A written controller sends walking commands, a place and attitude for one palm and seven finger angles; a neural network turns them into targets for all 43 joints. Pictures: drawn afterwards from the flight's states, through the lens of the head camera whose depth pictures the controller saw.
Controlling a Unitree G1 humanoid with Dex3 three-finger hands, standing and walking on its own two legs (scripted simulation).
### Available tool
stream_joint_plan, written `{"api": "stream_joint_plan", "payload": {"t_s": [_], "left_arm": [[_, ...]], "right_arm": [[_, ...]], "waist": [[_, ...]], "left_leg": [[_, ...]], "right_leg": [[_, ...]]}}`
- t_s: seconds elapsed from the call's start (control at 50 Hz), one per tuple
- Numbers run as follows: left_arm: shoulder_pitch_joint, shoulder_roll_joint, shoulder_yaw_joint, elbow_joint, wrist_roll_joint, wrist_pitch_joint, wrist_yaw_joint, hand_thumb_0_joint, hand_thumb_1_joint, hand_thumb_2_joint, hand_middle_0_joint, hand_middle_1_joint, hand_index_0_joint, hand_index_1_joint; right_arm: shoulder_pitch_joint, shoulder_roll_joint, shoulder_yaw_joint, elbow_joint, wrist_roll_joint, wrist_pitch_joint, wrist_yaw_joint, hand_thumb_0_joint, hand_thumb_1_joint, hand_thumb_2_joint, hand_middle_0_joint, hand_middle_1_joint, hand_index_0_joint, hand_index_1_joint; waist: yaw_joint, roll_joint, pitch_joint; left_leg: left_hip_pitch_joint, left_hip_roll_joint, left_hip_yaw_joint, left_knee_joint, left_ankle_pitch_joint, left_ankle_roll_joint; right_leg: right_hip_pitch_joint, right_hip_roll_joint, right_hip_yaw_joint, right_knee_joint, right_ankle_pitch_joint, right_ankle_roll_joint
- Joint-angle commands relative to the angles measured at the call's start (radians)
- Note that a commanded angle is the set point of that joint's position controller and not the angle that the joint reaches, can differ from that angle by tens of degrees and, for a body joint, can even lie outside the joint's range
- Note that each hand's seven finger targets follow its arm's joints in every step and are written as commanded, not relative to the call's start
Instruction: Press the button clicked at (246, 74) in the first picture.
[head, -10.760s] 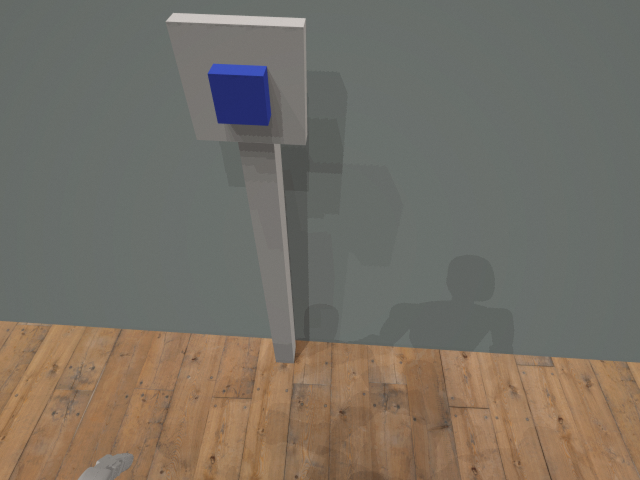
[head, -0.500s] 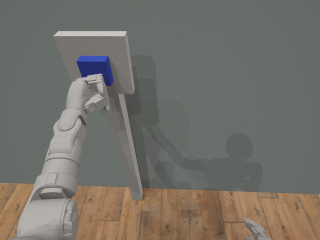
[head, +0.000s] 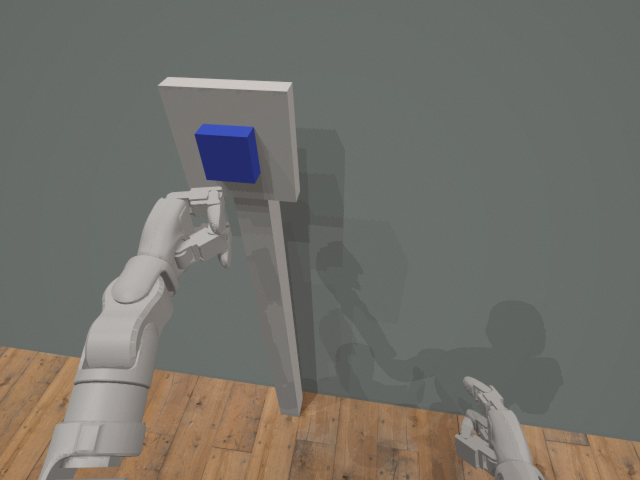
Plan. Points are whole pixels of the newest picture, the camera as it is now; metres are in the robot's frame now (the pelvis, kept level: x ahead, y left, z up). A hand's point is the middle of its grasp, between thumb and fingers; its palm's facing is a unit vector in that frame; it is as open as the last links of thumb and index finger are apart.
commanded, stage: draw the hand back to the body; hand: left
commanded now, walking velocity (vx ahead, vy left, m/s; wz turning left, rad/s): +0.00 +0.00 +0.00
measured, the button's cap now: (230, 153) +0.48 +0.17 +0.20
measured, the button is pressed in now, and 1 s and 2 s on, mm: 0 0 0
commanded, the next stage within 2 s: step back with the hand held close in 1.46 s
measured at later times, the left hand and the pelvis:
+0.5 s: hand (172, 285) +0.26 +0.18 +0.18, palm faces -0.02 -1.00 -0.07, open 3.1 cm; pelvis -0.02 +0.01 +0.00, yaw -1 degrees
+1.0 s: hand (103, 331) +0.20 +0.23 +0.17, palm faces +0.33 -0.89 -0.32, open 3.1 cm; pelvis -0.01 +0.02 +0.01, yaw -2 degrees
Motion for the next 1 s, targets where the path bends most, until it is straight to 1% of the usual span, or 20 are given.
{"api": "stream_joint_plan", "payload": {"t_s": [0.0,0.08,0.12,0.22,0.26,0.3,0.32,0.34,0.46,0.48,0.5,0.52,0.54,0.58,0.66,0.7,0.82,0.92,0.94,0.98], "left_arm": [[-0.368,0.159,0.098,-0.191,-0.02,-0.079,0.004,0.0,0.9,0.9,-1.3,-1.5,-1.3,-1.5],[-0.209,0.193,0.158,-0.237,-0.035,-0.105,-0.02,0.0,0.9,0.9,-1.3,-1.5,-1.3,-1.5],[-0.105,0.214,0.192,-0.244,-0.042,-0.103,-0.031,0.0,0.9,0.9,-1.3,-1.5,-1.3,-1.5],[-0.064,0.186,0.16,-0.405,-0.047,-0.097,-0.038,0.0,0.9,0.9,-1.3,-1.5,-1.3,-1.5],[-0.104,0.176,0.134,-0.458,-0.047,-0.098,-0.039,0.0,0.9,0.9,-1.3,-1.5,-1.3,-1.5],[-0.11,0.185,0.137,-0.485,-0.05,-0.104,-0.035,0.0,0.9,0.9,-1.3,-1.5,-1.3,-1.5],[-0.105,0.192,0.138,-0.497,-0.05,-0.11,-0.034,0.0,0.9,0.9,-1.3,-1.5,-1.3,-1.5],[-0.09,0.185,0.133,-0.509,-0.052,-0.116,-0.038,0.0,0.9,0.9,-1.3,-1.5,-1.3,-1.5],[0.064,0.192,0.166,-0.469,-0.072,-0.1,-0.062,0.0,0.9,0.9,-1.3,-1.5,-1.3,-1.5],[0.077,0.242,0.145,-0.627,0.057,-0.23,0.083,0.0,0.9,0.9,-1.3,-1.5,-1.3,-1.5],[0.214,0.181,0.131,-0.503,0.071,-0.266,0.143,0.0,0.9,0.9,-1.3,-1.5,-1.3,-1.5],[0.268,0.154,0.111,-0.496,0.075,-0.282,0.162,0.0,0.9,0.9,-1.3,-1.5,-1.3,-1.5],[0.293,0.166,0.115,-0.516,0.088,-0.302,0.182,0.0,0.9,0.9,-1.3,-1.5,-1.3,-1.5],[0.281,0.193,0.137,-0.563,0.108,-0.348,0.213,0.0,0.9,0.9,-1.3,-1.5,-1.3,-1.5],[0.267,0.211,0.139,-0.658,0.143,-0.412,0.257,0.0,0.9,0.9,-1.3,-1.5,-1.3,-1.5],[0.301,0.212,0.139,-0.694,0.154,-0.432,0.271,0.0,0.9,0.9,-1.3,-1.5,-1.3,-1.5],[0.508,0.177,0.134,-0.664,0.162,-0.443,0.273,0.0,0.9,0.9,-1.3,-1.5,-1.3,-1.5],[0.61,0.196,0.18,-0.671,0.164,-0.446,0.27,0.0,0.9,0.9,-1.3,-1.5,-1.3,-1.5],[0.616,0.192,0.184,-0.69,0.163,-0.448,0.269,0.0,0.9,0.9,-1.3,-1.5,-1.3,-1.5],[0.641,0.211,0.208,-0.732,0.165,-0.456,0.274,0.0,0.9,0.9,-1.3,-1.5,-1.3,-1.5]], "right_arm": [[-0.101,-0.107,-0.038,-0.157,0.0,-0.038,-0.009,0.0,-0.9,-0.9,0.2,0.3,0.2,0.3],[-0.102,-0.108,-0.043,-0.182,0.0,-0.038,0.006,0.0,-0.9,-0.9,0.2,0.3,0.2,0.3],[-0.103,-0.112,-0.046,-0.188,0.002,-0.033,0.013,0.0,-0.9,-0.9,0.2,0.3,0.2,0.3],[-0.122,-0.113,-0.053,-0.204,0.011,-0.048,0.018,0.0,-0.9,-0.9,0.2,0.3,0.2,0.3],[-0.119,-0.112,-0.052,-0.202,0.011,-0.065,0.011,0.0,-0.9,-0.9,0.2,0.3,0.2,0.3],[-0.114,-0.112,-0.051,-0.193,0.01,-0.084,0.002,0.0,-0.9,-0.9,0.2,0.3,0.2,0.3],[-0.113,-0.113,-0.051,-0.189,0.009,-0.093,-0.001,0.0,-0.9,-0.9,0.2,0.3,0.2,0.3],[-0.11,-0.114,-0.053,-0.189,0.009,-0.103,-0.004,0.0,-0.9,-0.9,0.2,0.3,0.2,0.3],[-0.103,-0.117,-0.05,-0.172,0.01,-0.126,-0.008,0.0,-0.9,-0.9,0.2,0.3,0.2,0.3],[-0.102,-0.099,-0.06,-0.179,-0.035,-0.139,0.0,0.0,-0.9,-0.9,0.2,0.3,0.2,0.3],[-0.093,-0.099,-0.061,-0.144,-0.045,-0.139,0.005,0.0,-0.9,-0.9,0.2,0.3,0.2,0.3],[-0.093,-0.102,-0.064,-0.141,-0.046,-0.135,0.013,0.0,-0.9,-0.9,0.2,0.3,0.2,0.3],[-0.088,-0.099,-0.065,-0.142,-0.047,-0.124,0.017,0.0,-0.9,-0.9,0.2,0.3,0.2,0.3],[-0.09,-0.092,-0.07,-0.138,-0.05,-0.11,0.02,0.0,-0.9,-0.9,0.2,0.3,0.2,0.3],[-0.086,-0.084,-0.072,-0.134,-0.056,-0.112,0.018,0.0,-0.9,-0.9,0.2,0.3,0.2,0.3],[-0.082,-0.082,-0.075,-0.129,-0.061,-0.118,0.018,0.0,-0.9,-0.9,0.2,0.3,0.2,0.3],[-0.084,-0.095,-0.087,-0.122,-0.064,-0.111,0.025,0.0,-0.9,-0.9,0.2,0.3,0.2,0.3],[-0.082,-0.094,-0.093,-0.127,-0.063,-0.087,0.029,0.0,-0.9,-0.9,0.2,0.3,0.2,0.3],[-0.08,-0.09,-0.093,-0.132,-0.062,-0.085,0.03,0.0,-0.9,-0.9,0.2,0.3,0.2,0.3],[-0.074,-0.089,-0.094,-0.138,-0.065,-0.086,0.029,0.0,-0.9,-0.9,0.2,0.3,0.2,0.3]], "waist": [[-0.015,-0.038,-0.233],[0.019,-0.061,-0.281],[0.032,-0.089,-0.255],[0.013,-0.056,-0.158],[-0.003,0.001,-0.132],[-0.008,0.023,-0.123],[-0.011,-0.003,-0.108],[-0.011,0.011,-0.12],[0.005,-0.027,-0.098],[0.015,-0.024,0.011],[0.006,-0.068,0.055],[0.012,-0.116,0.073],[0.01,-0.115,0.048],[0.008,-0.048,-0.004],[0.005,0.077,-0.077],[0.008,0.089,-0.109],[0.015,-0.062,-0.012],[0.026,-0.035,0.034],[0.025,-0.003,0.032],[0.032,0.004,-0.006]], "left_leg": [[0.041,-0.034,-0.021,-0.047,0.251,0.033],[0.031,-0.028,-0.013,-0.053,0.317,0.03],[0.006,-0.022,-0.008,-0.06,0.323,0.03],[0.004,-0.014,-0.003,-0.075,0.27,0.032],[0.025,-0.017,-0.009,-0.083,0.219,0.031],[0.035,-0.018,-0.015,-0.087,0.173,0.031],[0.034,-0.015,-0.021,-0.087,0.167,0.032],[0.041,-0.017,-0.02,-0.087,0.156,0.033],[0.015,-0.018,-0.029,-0.099,0.108,0.029],[-0.026,-0.022,-0.016,-0.109,0.09,0.037],[-0.04,-0.014,-0.017,-0.114,0.056,0.032],[-0.051,-0.012,-0.022,-0.12,0.039,0.033],[-0.038,-0.008,-0.015,-0.118,0.048,0.036],[-0.004,-0.01,-0.004,-0.122,0.056,0.037],[0.046,-0.01,-0.01,-0.144,0.069,0.031],[0.067,-0.009,-0.013,-0.145,0.109,0.03],[0.037,0.003,-0.025,-0.152,0.18,0.031],[0.016,0.007,-0.027,-0.156,0.189,0.026],[0.015,0.008,-0.025,-0.157,0.189,0.023],[0.021,0.008,-0.029,-0.152,0.212,0.021]], "right_leg": [[0.08,0.002,0.069,-0.057,0.288,0.004],[0.152,-0.001,0.066,-0.034,0.386,0.001],[0.165,0.0,0.065,-0.037,0.4,0.003],[0.097,0.009,0.061,-0.064,0.306,0.006],[0.054,0.01,0.063,-0.081,0.229,0.007],[0.03,0.013,0.064,-0.096,0.159,0.008],[0.025,0.016,0.062,-0.101,0.138,0.007],[0.024,0.014,0.064,-0.102,0.125,0.009],[0.022,0.015,0.056,-0.11,0.068,0.012],[-0.008,0.005,0.089,-0.167,0.036,0.014],[-0.022,0.0,0.085,-0.179,-0.011,0.012],[-0.029,0.0,0.088,-0.195,-0.04,0.013],[-0.006,-0.005,0.099,-0.197,-0.043,0.015],[0.029,-0.011,0.108,-0.197,-0.032,0.013],[0.078,-0.009,0.104,-0.184,0.012,0.003],[0.104,-0.008,0.099,-0.174,0.058,0.0],[0.099,0.007,0.087,-0.18,0.104,0.004],[0.095,0.008,0.086,-0.173,0.108,0.0],[0.098,0.006,0.088,-0.167,0.11,0.0],[0.12,0.007,0.085,-0.152,0.136,-0.002]]}}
